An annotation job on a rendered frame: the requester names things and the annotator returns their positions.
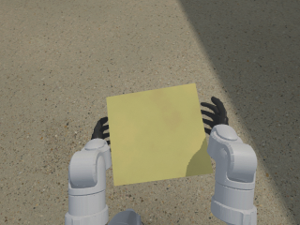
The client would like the carton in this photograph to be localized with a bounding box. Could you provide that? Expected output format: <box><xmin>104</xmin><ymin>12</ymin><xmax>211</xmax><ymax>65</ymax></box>
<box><xmin>106</xmin><ymin>83</ymin><xmax>213</xmax><ymax>187</ymax></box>

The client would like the robot left thigh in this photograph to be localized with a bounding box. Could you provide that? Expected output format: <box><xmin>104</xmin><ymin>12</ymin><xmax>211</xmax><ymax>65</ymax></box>
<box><xmin>108</xmin><ymin>210</ymin><xmax>142</xmax><ymax>225</ymax></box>

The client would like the robot left hand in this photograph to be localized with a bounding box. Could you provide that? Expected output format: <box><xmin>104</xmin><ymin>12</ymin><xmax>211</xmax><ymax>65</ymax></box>
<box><xmin>91</xmin><ymin>116</ymin><xmax>112</xmax><ymax>152</ymax></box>

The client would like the right robot forearm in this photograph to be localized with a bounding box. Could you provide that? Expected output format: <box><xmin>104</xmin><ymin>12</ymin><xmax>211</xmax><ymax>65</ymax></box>
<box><xmin>206</xmin><ymin>124</ymin><xmax>258</xmax><ymax>225</ymax></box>

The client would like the left robot forearm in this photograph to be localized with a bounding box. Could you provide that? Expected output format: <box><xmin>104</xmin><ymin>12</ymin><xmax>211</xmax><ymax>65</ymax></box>
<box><xmin>65</xmin><ymin>138</ymin><xmax>112</xmax><ymax>225</ymax></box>

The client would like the robot right hand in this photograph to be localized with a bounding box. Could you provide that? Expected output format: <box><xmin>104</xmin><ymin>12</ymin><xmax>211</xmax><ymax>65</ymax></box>
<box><xmin>201</xmin><ymin>97</ymin><xmax>229</xmax><ymax>135</ymax></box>

